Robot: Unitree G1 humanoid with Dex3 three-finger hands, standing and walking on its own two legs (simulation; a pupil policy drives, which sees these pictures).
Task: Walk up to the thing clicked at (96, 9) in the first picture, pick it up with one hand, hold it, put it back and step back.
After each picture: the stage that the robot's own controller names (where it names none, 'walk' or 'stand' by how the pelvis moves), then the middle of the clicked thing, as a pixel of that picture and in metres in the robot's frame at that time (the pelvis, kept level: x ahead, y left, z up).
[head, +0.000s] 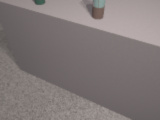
stand; out of the picture +0.87 -0.06 +0.13
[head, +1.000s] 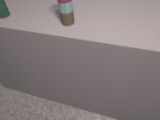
walk; (64, 0) +0.76 +0.13 +0.14
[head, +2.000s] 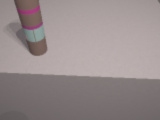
stand; (32, 23) +0.51 +0.20 +0.16
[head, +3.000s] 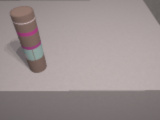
stand; (31, 43) +0.48 +0.21 +0.13
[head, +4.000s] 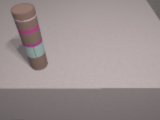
stand; (32, 41) +0.48 +0.20 +0.13
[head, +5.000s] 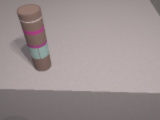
stand; (37, 42) +0.48 +0.19 +0.12
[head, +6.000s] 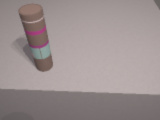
stand; (38, 42) +0.47 +0.18 +0.12
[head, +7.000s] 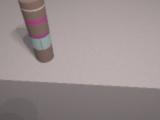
rise first; (39, 32) +0.49 +0.18 +0.13
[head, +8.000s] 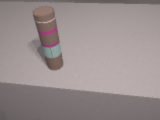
go down; (50, 41) +0.49 +0.18 +0.13
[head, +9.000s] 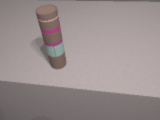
go down; (53, 40) +0.49 +0.17 +0.13
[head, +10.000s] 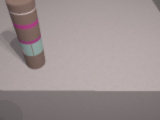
go down; (29, 36) +0.47 +0.16 +0.14
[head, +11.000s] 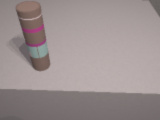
approach; (36, 40) +0.48 +0.17 +0.14
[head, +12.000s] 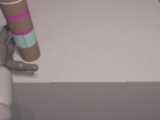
close; (22, 28) +0.48 +0.19 +0.17
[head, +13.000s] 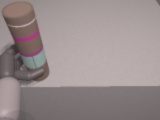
lift; (31, 48) +0.41 +0.16 +0.17
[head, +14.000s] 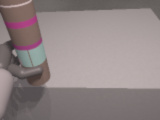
lift; (28, 42) +0.33 +0.15 +0.28
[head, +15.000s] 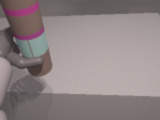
hold; (29, 31) +0.31 +0.14 +0.32
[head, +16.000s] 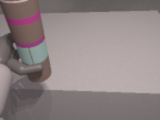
hold; (29, 38) +0.31 +0.14 +0.30
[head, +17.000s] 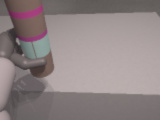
crouch; (32, 33) +0.32 +0.14 +0.31
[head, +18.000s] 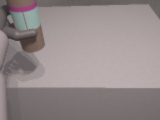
crouch; (23, 6) +0.41 +0.16 +0.33
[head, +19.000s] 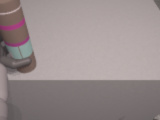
lower; (16, 38) +0.44 +0.19 +0.16
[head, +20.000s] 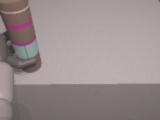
lower; (23, 37) +0.43 +0.17 +0.17
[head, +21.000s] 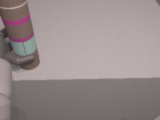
lower; (21, 34) +0.45 +0.17 +0.17
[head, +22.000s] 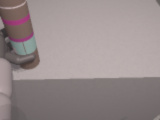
lower; (21, 34) +0.45 +0.17 +0.17
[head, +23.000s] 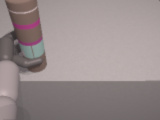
loosen; (30, 37) +0.44 +0.16 +0.17
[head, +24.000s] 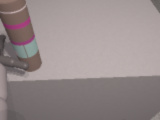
withdraw; (22, 37) +0.44 +0.17 +0.17
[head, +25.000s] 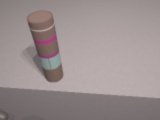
sink last; (48, 51) +0.42 +0.15 +0.15
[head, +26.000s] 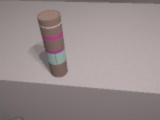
stand; (54, 47) +0.45 +0.15 +0.14
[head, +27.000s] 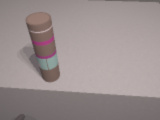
stand; (45, 51) +0.42 +0.16 +0.13
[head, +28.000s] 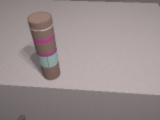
stand; (46, 50) +0.43 +0.16 +0.13
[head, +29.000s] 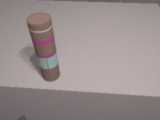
stand; (46, 51) +0.43 +0.16 +0.13
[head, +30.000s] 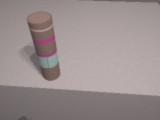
stand; (46, 50) +0.43 +0.16 +0.13
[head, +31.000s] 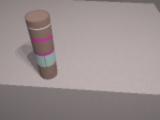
walk; (44, 49) +0.44 +0.16 +0.13
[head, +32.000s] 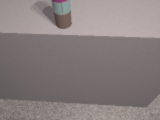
walk; out of the picture +0.63 +0.12 +0.15
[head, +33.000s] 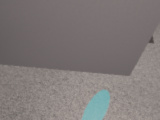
walk; out of the picture +0.99 +0.11 +0.15
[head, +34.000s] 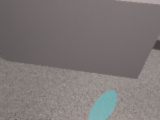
stand; out of the picture +1.11 +0.07 +0.14
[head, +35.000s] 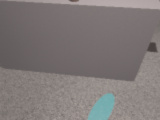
stand; out of the picture +1.12 +0.08 +0.13
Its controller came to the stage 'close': yes
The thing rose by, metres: 0.21
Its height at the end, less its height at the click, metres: +0.00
